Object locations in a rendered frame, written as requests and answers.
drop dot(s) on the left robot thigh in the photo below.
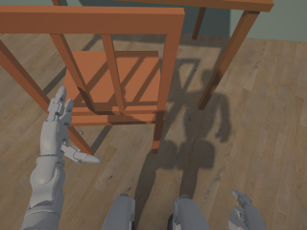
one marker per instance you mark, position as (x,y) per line
(120,214)

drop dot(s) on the robot right hand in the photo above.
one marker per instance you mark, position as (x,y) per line
(249,218)

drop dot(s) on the table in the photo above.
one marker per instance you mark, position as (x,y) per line
(251,9)

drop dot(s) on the robot right shin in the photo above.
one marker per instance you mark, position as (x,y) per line
(178,227)

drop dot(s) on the robot left forearm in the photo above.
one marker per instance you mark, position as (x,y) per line
(46,202)

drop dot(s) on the robot left hand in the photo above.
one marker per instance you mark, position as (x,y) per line
(54,129)

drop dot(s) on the chair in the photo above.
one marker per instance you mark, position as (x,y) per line
(108,88)

